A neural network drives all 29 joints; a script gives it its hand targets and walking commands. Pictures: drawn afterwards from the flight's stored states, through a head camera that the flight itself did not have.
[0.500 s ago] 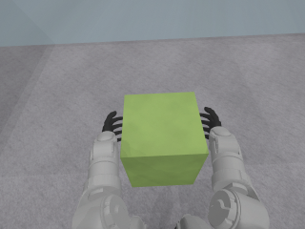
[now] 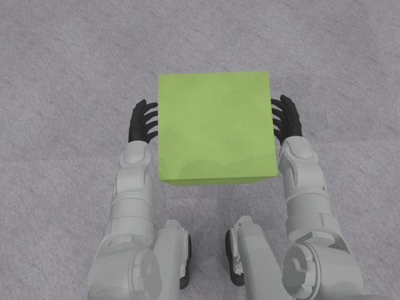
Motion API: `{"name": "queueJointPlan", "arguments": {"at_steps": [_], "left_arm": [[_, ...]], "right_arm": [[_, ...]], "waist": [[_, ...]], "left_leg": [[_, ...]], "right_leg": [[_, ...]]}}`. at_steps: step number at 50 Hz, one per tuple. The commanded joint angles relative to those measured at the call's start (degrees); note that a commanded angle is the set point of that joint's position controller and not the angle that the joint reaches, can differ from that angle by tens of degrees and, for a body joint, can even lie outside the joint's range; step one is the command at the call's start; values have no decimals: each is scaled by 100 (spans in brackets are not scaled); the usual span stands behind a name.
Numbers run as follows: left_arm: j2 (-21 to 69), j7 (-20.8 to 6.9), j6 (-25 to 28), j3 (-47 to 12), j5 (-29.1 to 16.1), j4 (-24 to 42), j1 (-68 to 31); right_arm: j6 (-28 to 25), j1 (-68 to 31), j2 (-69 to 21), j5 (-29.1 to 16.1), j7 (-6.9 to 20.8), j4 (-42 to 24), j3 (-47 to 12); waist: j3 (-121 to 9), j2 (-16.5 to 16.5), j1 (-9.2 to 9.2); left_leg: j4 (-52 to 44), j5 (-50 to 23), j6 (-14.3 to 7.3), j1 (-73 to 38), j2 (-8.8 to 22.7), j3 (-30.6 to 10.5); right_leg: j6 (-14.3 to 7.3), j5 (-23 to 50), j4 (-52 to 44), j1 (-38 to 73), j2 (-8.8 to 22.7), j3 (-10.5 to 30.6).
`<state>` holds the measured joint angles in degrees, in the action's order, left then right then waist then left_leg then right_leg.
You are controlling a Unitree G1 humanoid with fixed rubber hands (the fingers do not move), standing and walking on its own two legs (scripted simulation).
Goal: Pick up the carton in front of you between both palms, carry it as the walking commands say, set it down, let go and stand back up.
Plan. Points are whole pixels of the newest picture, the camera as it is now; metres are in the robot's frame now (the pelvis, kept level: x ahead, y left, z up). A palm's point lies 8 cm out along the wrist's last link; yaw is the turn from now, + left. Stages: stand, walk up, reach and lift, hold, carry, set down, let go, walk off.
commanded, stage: set down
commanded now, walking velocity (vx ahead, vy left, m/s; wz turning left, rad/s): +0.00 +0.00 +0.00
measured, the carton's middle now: (212, 139) +0.44 -0.02 -0.15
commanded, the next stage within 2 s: none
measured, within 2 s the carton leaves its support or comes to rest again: rests again in 1.36 s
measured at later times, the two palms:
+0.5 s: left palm (160, 142) +0.46 +0.12 -0.23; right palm (271, 141) +0.45 -0.18 -0.23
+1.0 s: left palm (173, 143) +0.50 +0.11 -0.39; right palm (262, 143) +0.49 -0.19 -0.39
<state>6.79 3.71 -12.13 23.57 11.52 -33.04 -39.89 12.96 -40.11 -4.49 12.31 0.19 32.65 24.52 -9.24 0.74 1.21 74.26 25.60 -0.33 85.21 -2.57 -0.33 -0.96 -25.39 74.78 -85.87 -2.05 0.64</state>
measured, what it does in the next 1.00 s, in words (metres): lowers itself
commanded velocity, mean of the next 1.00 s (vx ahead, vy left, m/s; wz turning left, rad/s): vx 0.00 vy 0.00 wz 0.00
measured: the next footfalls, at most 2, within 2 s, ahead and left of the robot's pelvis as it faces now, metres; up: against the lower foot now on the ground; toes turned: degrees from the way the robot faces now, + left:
none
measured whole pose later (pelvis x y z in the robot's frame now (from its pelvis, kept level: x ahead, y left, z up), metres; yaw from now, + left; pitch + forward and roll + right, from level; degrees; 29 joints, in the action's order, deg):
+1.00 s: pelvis -0.04 +0.00 -0.23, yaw +1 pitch +42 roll +1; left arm -8.5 9.4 -13.7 16.9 2.0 -47.8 -77.6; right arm 15.4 -76.1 11.4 3.5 -4.0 45.1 20.7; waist 14.5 1.3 3.6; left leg 120.2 33.0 0.1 128.8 -3.3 1.4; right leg -0.9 -32.8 120.8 -129.5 -1.7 -0.5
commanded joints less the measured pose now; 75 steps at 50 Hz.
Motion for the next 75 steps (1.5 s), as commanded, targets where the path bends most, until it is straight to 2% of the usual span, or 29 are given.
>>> {"name": "queueJointPlan", "arguments": {"at_steps": [1,6,17,35,47,52,54,57,61,66,72,75], "left_arm": [[5019,-1198,-37,-2925,-336,-438,-3094],[4830,-1183,-18,-2651,-312,-628,-3572],[4629,-895,-73,-2737,-602,-584,-4823],[4048,-812,-209,-2532,-836,-975,-6461],[3512,-836,24,-3021,-1474,-982,-7311],[3575,-795,127,-3478,-1963,-502,-7686],[3747,-793,120,-3462,-2031,-584,-7551],[3807,-897,74,-3321,-1950,-923,-7319],[3725,-1028,107,-3102,-1841,-1200,-7272],[3477,-1021,205,-2969,-1795,-1329,-7483],[3364,-960,260,-2918,-1847,-1553,-7695],[3230,-999,221,-2727,-1722,-1761,-7656]], "right_arm": [[47,-2925,-5099,-366,1006,421,-2947],[41,-3375,-4928,-338,961,596,-2677],[90,-4645,-4530,-686,902,462,-2809],[285,-6154,-3851,-840,1187,842,-2403],[93,-6968,-3375,-1522,1216,864,-2895],[4,-7449,-3376,-2040,1127,391,-3392],[-5,-7518,-3439,-2129,1093,281,-3513],[21,-7203,-3593,-2059,1113,597,-3483],[6,-7010,-3651,-1933,1151,987,-3286],[-89,-7181,-3488,-1892,1153,1157,-3068],[-176,-7470,-3122,-1846,1177,1281,-2848],[-143,-7419,-3019,-1705,1250,1571,-2656]], "waist": [[-4412,-99,98],[-4567,-47,139],[-5489,-3,226],[-5217,104,392],[-5130,35,441],[-6139,6,431],[-6345,-70,431],[-5686,-176,381],[-4772,-153,293],[-4215,23,290],[-3894,274,475],[-3236,224,436]], "left_leg": [[-251,-1422,96,-1555,-722,-113],[250,-1316,119,-870,-777,-54],[1375,-1138,176,-390,-860,77],[2793,-832,111,463,-777,197],[3867,-1167,74,684,-656,301],[4250,-1758,23,150,-661,351],[4361,-1977,5,111,-680,338],[4415,-1748,17,961,-678,365],[4441,-1321,7,1595,-658,398],[4484,-1077,-16,1576,-617,340],[4522,-863,1,1345,-585,269],[4468,-535,-17,1648,-586,224]], "right_leg": [[211,1916,-366,2430,-620,231],[222,1897,119,1969,-656,201],[271,1555,1254,1016,-716,-19],[239,1040,2664,-543,-579,-254],[233,1525,3631,-471,-418,-251],[234,2186,3959,147,-400,-273],[236,2425,4040,299,-418,-267],[226,2497,4138,353,-432,-170],[214,2108,4180,-187,-455,-157],[173,1599,4220,-823,-453,-185],[96,1176,4282,-1194,-398,-233],[58,785,4273,-1494,-371,-226]]}}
